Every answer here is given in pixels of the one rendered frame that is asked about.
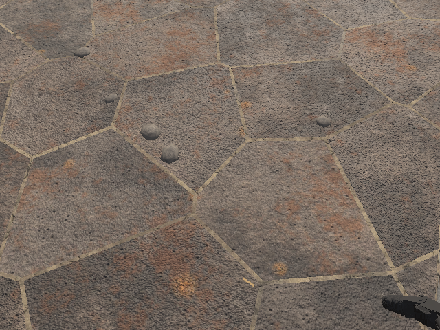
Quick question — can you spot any robot right hand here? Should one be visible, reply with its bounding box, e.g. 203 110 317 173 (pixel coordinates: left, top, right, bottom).
382 295 440 330

